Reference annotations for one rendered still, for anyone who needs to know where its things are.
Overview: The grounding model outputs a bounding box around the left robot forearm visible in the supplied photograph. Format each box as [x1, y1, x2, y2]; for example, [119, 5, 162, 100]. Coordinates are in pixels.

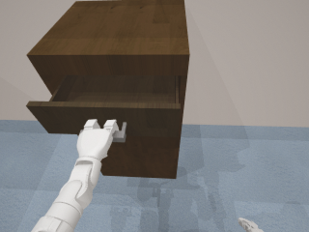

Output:
[31, 157, 102, 232]

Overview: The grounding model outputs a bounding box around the robot left hand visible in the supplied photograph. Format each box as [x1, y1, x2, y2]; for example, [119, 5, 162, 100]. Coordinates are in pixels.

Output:
[76, 119, 119, 161]

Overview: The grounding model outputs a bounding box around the robot right hand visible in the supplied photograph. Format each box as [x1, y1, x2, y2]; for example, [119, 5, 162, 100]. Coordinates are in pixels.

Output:
[238, 217, 264, 232]

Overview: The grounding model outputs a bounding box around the drawer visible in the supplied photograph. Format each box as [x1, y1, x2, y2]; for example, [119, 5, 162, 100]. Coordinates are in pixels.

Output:
[26, 74, 181, 137]

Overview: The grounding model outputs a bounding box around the cabinet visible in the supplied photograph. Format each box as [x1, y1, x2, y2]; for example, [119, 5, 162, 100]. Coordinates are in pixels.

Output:
[27, 0, 190, 179]

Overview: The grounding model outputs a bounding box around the handle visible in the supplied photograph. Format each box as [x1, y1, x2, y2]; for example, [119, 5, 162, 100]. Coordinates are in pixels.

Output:
[78, 122, 127, 143]

